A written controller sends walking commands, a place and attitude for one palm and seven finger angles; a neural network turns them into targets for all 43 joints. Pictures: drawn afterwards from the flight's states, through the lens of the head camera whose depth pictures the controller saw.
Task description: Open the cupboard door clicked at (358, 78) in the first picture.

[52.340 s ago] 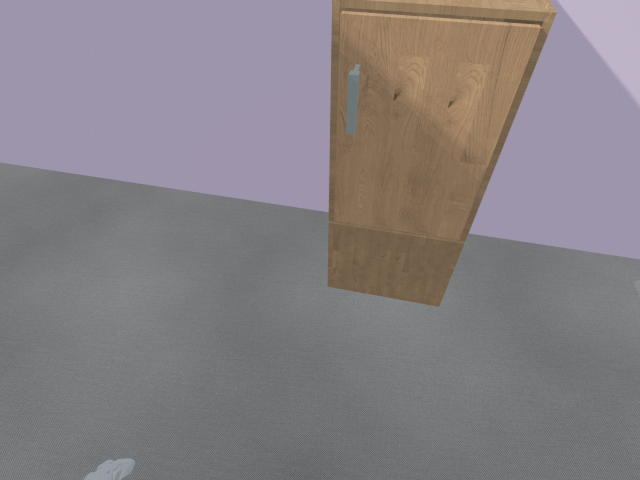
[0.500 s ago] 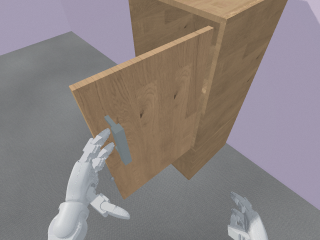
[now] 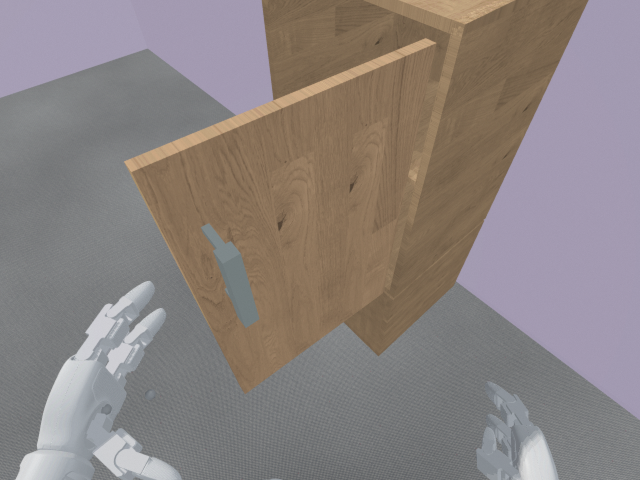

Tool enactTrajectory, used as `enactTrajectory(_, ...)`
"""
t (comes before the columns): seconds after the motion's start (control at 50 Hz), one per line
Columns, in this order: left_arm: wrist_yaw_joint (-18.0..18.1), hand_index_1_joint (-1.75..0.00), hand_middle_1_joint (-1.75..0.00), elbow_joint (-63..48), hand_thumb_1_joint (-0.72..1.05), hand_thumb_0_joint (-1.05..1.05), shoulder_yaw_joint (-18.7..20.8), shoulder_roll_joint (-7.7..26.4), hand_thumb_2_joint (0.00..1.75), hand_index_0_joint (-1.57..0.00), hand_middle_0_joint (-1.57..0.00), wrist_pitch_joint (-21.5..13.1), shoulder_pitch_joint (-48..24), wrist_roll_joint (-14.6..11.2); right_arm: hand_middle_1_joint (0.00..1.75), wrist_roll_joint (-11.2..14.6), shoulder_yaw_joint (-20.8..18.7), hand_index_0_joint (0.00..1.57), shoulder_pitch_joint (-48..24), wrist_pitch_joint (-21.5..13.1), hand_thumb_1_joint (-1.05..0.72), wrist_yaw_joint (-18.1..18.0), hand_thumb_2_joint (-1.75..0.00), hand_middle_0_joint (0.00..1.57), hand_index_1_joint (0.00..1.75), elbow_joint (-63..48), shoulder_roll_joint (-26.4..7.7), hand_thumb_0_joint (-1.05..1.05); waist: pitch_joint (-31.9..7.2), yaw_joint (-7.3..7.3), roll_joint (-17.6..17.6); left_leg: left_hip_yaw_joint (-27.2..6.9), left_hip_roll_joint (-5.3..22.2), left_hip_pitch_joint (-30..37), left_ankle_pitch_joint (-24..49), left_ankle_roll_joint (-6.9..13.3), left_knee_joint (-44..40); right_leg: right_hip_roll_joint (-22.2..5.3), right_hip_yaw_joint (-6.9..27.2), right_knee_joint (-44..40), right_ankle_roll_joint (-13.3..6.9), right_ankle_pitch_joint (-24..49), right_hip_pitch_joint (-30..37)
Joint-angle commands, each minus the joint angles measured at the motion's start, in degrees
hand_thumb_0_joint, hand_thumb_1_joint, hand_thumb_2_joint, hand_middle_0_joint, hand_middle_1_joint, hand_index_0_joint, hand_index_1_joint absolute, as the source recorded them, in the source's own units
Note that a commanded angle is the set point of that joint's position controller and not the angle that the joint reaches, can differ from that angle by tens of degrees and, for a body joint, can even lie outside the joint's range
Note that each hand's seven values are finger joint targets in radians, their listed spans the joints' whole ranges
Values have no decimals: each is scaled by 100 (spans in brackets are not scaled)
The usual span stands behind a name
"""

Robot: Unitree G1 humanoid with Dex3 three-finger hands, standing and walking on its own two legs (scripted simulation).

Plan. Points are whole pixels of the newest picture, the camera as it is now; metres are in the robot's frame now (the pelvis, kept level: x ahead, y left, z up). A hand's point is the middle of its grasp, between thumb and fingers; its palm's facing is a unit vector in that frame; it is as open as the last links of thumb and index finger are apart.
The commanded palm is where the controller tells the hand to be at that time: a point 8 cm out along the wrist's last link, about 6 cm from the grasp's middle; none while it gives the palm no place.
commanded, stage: slide the hand sideways off the handle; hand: left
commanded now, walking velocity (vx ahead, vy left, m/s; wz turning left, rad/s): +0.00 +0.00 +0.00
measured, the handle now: (230, 277) +0.33 +0.14 +0.09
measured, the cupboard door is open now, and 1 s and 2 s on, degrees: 86 86 86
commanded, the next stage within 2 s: draw the hand back to the body in 0.04 s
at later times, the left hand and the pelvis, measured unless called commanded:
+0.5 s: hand (109, 391) +0.18 +0.22 +0.11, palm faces +0.02 -1.00 -0.07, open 16.3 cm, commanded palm +0.15 +0.27 +0.13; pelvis -0.01 +0.02 +0.01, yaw +0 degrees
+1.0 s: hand (47, 345) +0.20 +0.26 +0.16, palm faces +0.34 -0.86 -0.39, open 13.2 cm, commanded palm +0.15 +0.30 +0.18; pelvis +0.01 +0.02 +0.04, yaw -1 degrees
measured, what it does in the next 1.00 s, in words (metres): stands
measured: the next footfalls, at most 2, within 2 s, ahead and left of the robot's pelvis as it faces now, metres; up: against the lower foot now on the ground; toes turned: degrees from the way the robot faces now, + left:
none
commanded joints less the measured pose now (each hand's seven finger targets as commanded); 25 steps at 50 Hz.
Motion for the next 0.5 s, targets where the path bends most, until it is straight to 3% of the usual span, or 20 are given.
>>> enactTrajectory(0.0, -134, -30, -30, -1346, -50, 0, 464, 701, 30, -15, -15, -430, -293, -196, 30, 17, -213, 20, -415, -402, -90, -82, -90, 20, 30, -938, -594, 0, -889, -86, -207, -125, -226, -207, 1502, 43, -615, -2, 699, -822, 107, 1203, 1199)
enactTrajectory(0.04, -124, -30, -30, -1443, -50, 0, 405, 676, 30, -15, -15, -421, -363, -217, 30, 8, -197, 20, -406, -475, -90, -76, -90, 20, 30, -916, -599, 0, -933, -88, -16, -141, -218, -146, 1574, 39, -587, 24, 666, -780, 82, 1243, 1165)
enactTrajectory(0.1, -95, -30, -30, -1398, -50, 0, 162, 495, 30, -15, -15, -389, -236, -165, 30, 20, -198, 20, -377, -538, -90, -57, -90, 20, 30, -935, -592, 0, -841, -117, -184, -186, -200, -116, 1491, 33, -645, 67, 522, -728, 91, 1122, 981)
enactTrajectory(0.24, 292, -30, -30, -1899, -50, 0, 540, 898, 30, -15, -15, -65, -110, 33, 30, 30, -146, 20, -477, -529, -90, -48, -90, 20, 30, -1020, -529, 0, -895, 96, 132, -244, -165, 71, 1411, 2, -970, 98, 365, -725, 26, 904, 1174)
enactTrajectory(0.32, 344, -30, -30, -2046, -50, 0, 393, 664, 30, -15, -15, 160, -58, -28, 30, 73, -101, 20, -501, -530, -90, -50, -90, 20, 30, -1056, -500, 0, -641, 65, 97, -259, -127, 211, 1332, -34, -1167, 134, 231, -828, 62, 880, 1097)
enactTrajectory(0.34, 339, -30, -30, -1932, -50, 0, 374, 659, 30, -15, -15, 235, -102, -34, 30, 71, -86, 20, -530, -526, -90, -53, -90, 20, 30, -1013, -521, 0, -515, 21, -76, -267, -117, 163, 1276, -9, -1173, 133, 264, -915, 64, 816, 1141)
enactTrajectory(0.42, 251, -30, -30, -1915, -50, 0, 426, 778, 30, -15, -15, 477, -401, -33, 30, 95, -41, 20, -536, -556, -90, -109, -90, 20, 30, -982, -585, 0, -180, -40, -101, -326, -91, 208, 874, 5, -1349, 133, 275, -1141, 90, 320, 996)
enactTrajectory(0.48, 227, -30, -30, -2164, -50, 0, 502, 867, 30, -15, -15, 557, -513, -32, 30, 102, -13, 20, -552, -645, -90, -133, -90, 20, 30, -967, -577, 0, -366, 25, 150, -331, -101, 465, 990, -7, -1464, 117, 272, -1206, 72, 418, 1183)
